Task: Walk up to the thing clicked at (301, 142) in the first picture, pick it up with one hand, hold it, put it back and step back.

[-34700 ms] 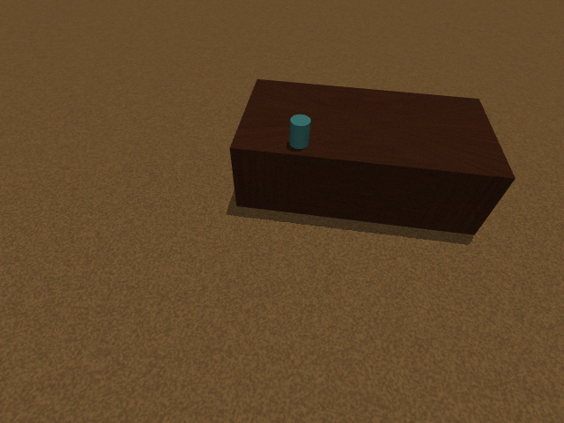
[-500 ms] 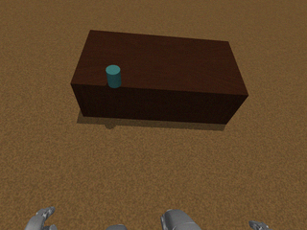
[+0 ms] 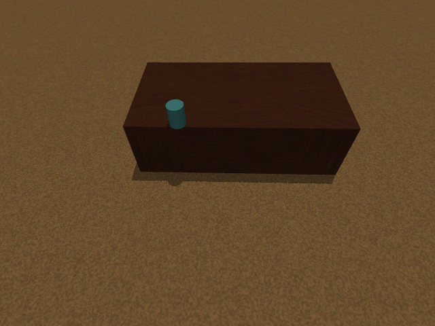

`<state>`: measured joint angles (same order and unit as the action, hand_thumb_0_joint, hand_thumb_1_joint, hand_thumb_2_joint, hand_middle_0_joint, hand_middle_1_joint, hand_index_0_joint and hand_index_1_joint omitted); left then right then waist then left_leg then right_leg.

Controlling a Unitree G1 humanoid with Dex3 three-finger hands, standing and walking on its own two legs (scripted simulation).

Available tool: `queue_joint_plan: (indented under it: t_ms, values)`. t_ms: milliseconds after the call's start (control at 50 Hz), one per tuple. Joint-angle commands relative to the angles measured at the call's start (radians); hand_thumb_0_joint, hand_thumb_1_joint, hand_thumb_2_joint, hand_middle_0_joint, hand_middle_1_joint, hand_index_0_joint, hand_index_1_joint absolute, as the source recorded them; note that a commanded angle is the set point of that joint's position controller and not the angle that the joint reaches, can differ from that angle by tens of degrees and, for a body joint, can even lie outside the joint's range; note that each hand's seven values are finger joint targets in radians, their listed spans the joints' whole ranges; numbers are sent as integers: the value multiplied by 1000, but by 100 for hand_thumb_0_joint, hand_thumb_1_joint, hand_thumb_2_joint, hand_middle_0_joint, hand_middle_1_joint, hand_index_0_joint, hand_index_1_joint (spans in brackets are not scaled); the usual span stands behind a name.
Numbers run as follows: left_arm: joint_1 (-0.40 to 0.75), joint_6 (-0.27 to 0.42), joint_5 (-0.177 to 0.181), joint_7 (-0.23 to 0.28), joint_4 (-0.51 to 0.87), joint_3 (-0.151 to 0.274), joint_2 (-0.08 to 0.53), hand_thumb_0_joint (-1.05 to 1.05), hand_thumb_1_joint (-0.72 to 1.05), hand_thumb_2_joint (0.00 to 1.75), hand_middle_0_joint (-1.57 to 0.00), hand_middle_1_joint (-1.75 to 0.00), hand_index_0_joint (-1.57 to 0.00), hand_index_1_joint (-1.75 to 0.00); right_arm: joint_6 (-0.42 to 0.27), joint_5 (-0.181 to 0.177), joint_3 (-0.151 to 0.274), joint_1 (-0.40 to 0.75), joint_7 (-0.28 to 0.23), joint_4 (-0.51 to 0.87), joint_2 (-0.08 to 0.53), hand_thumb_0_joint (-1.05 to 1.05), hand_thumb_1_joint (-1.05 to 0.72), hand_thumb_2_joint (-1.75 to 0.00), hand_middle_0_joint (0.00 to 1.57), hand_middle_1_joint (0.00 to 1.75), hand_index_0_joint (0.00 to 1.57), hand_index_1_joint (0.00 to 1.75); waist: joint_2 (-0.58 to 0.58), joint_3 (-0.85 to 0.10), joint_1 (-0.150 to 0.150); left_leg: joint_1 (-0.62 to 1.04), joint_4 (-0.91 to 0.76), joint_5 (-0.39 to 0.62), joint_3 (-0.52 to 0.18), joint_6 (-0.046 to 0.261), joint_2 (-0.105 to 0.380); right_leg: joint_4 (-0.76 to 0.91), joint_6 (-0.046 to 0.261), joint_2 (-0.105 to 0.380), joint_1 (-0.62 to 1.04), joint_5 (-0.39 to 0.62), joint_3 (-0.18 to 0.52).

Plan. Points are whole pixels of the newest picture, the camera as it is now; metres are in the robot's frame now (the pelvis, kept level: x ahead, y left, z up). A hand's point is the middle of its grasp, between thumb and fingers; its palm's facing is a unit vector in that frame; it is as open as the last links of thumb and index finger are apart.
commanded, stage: step back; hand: left
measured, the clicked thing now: (176, 114) +1.05 +0.22 -0.34
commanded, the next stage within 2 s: stand in 0.86 s
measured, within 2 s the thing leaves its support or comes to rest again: neither
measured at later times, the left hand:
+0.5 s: hand out of the picture +0.12 +0.25 -0.14, palm faces +0.03 -0.93 -0.36, open 7.4 cm
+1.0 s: hand out of the picture +0.14 +0.26 -0.13, palm faces +0.02 -0.94 -0.35, open 7.4 cm
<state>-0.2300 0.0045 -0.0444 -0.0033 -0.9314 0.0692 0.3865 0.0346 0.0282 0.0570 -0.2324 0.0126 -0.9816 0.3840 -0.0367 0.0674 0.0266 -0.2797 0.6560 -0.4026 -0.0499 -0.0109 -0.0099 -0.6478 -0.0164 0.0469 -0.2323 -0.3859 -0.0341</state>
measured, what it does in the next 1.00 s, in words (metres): steps on the spot: right foot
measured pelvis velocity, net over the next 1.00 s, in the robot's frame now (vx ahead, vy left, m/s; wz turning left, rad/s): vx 0.05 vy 0.01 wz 0.00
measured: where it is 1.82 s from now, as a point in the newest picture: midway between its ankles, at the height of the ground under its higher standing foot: outside the picture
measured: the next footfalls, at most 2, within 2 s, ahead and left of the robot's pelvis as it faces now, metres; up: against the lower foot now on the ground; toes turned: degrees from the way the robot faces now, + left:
right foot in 0.28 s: +0.07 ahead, -0.13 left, +0.00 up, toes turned -3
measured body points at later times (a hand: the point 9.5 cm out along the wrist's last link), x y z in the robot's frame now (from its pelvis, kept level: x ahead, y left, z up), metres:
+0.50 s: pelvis +0.03 +0.00 +0.01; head +0.04 -0.01 +0.46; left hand +0.11 +0.30 -0.11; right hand +0.11 -0.32 -0.12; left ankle +0.04 +0.13 -0.72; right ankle +0.03 -0.13 -0.72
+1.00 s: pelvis +0.05 +0.01 +0.02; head +0.06 +0.01 +0.47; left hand +0.13 +0.31 -0.11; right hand +0.17 -0.28 -0.10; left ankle +0.05 +0.13 -0.72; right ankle +0.03 -0.13 -0.72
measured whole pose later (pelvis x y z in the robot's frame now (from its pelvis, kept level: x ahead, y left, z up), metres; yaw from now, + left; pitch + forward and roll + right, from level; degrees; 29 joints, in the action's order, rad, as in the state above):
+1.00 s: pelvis +0.05 +0.01 +0.02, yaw +0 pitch -3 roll +0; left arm -0.08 0.01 0.00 0.00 -1.10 0.02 0.36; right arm -0.02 0.01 0.02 -0.03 0.00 -1.09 0.33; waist 0.01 0.06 0.02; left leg -0.14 0.41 -0.22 0.00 -0.01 0.01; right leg -0.40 -0.03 0.05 -0.11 -0.25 -0.04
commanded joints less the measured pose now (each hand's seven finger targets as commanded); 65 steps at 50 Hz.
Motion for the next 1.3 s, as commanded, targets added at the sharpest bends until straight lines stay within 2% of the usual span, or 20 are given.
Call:
queue_joint_plan:
  t_ms: [0,20,40,60,120,180,240,260,280,300,320,440,480,520,540,560,620,700,900,1280]
  values:
    - [44,8,13,10,80,26,165,0,90,90,-20,-30,-20,-30,-75,15,70,-22,-18,54,216,0,-90,-90,20,30,20,30,13,-102,-34,266,-330,89,-166,53,96,-95,89,72,-136,172,96]
    - [89,9,29,9,93,16,132,0,90,90,-20,-30,-20,-30,-79,15,78,-10,-19,63,295,0,-90,-90,20,30,20,30,-162,-83,-39,249,-393,-30,-493,165,282,-202,40,-55,-294,-91,-18]
    - [138,8,19,19,81,47,227,0,90,90,-20,-30,-20,-30,-77,10,91,-19,-14,63,351,0,-90,-90,20,30,20,30,-115,-44,-66,111,-414,-150,-577,266,345,-276,50,-16,-242,-224,81]
    - [132,11,21,14,74,48,245,0,90,90,-20,-30,-20,-30,-74,7,92,16,-14,64,333,0,-90,-90,20,30,20,30,-97,-1,-45,58,-420,-179,-532,291,346,-294,53,8,-225,-201,93]
    - [67,20,27,-1,50,39,200,0,90,90,-20,-30,-20,-30,-84,13,59,62,-15,83,236,0,-90,-90,20,30,20,30,-110,16,-8,95,-371,-5,-294,194,222,-184,49,18,-236,-106,66]
    - [91,27,26,-1,33,42,176,0,90,90,-20,-30,-20,-30,-77,12,59,48,-12,69,235,0,-90,-90,20,30,20,30,-142,-19,-36,53,-327,166,-238,176,197,-15,31,-27,-87,-50,11]
    - [15,45,18,14,-12,39,162,0,90,90,-20,-30,-20,-30,-56,-9,38,105,-12,85,187,0,-90,-90,20,30,20,30,-98,-83,26,-33,-146,267,-101,113,131,261,41,-60,160,152,-30]
    - [-21,50,14,23,-31,51,194,0,90,90,-20,-30,-20,-30,-55,-19,19,111,-14,95,133,0,-90,-90,20,30,20,30,-31,-115,51,-121,-61,254,-84,70,93,255,53,2,265,203,71]
    - [-46,55,2,30,-31,66,259,0,90,90,-20,-30,-20,-30,-56,-25,5,109,-20,114,94,0,-90,-90,20,30,20,30,147,-120,56,-228,102,128,-56,28,-20,342,103,176,288,180,336]
    - [31,53,3,29,-7,67,294,0,90,90,-20,-30,-20,-30,-48,-18,8,97,-29,102,108,0,-90,-90,20,30,20,30,156,-94,39,-234,169,-161,-52,19,-37,393,200,320,190,59,462]
    - [127,51,4,22,21,65,305,0,90,90,-20,-30,-20,-30,-45,-11,23,51,-32,72,163,0,-90,-90,20,30,20,30,126,-52,6,-139,222,-196,-57,11,20,388,267,377,26,-16,494]
    - [185,48,16,16,11,37,242,0,90,90,-20,-30,-20,-30,-63,-8,20,19,-22,10,144,0,-90,-90,20,30,20,30,186,-43,-31,14,-83,45,45,12,19,221,163,193,11,431,168]
    - [183,36,28,14,6,32,223,0,90,90,-20,-30,-20,-30,-70,-3,25,-3,-26,-7,141,0,-90,-90,20,30,20,30,168,-85,-44,107,-232,287,42,21,15,122,104,143,28,534,104]
    - [175,26,41,13,17,12,173,0,90,90,-20,-30,-20,-30,-75,4,37,17,-33,-11,187,0,-90,-90,20,30,20,30,52,-124,-28,169,-243,495,-111,63,144,55,50,71,-29,367,60]
    - [165,19,53,13,-2,9,167,0,90,90,-20,-30,-20,-30,-76,-6,33,107,-30,7,219,0,-90,-90,20,30,20,30,-14,-110,4,68,-253,406,-188,121,204,63,29,2,7,119,24]
    - [162,19,48,16,-23,10,169,0,90,90,-20,-30,-20,-30,-73,-8,31,154,-26,11,234,0,-90,-90,20,30,20,30,-42,-95,10,4,-255,359,-197,142,230,105,36,7,75,47,28]
    - [160,35,38,17,-50,13,195,0,90,90,-20,-30,-20,-30,-72,-11,12,173,-27,-2,179,0,-90,-90,20,30,20,30,-2,-125,4,33,-197,475,-67,57,131,188,56,69,150,320,75]
    - [175,32,44,21,-63,9,195,0,90,90,-20,-30,-20,-30,-70,-16,16,166,-30,-35,177,0,-90,-90,20,30,20,30,-26,-165,-13,129,-191,626,-45,47,125,173,56,76,144,445,44]
    - [178,28,43,15,-114,-20,157,0,90,90,-20,-30,-20,-30,-75,-20,4,219,-25,-55,175,0,-90,-90,20,30,20,30,4,-139,-15,193,-283,630,-59,41,148,272,29,80,161,460,58]
    - [183,41,33,9,-148,-29,183,0,90,90,-20,-30,-20,-30,-66,-18,-9,211,-7,-93,165,0,-90,-90,20,30,20,30,48,-81,-27,172,-384,307,-38,16,131,411,29,95,127,237,101]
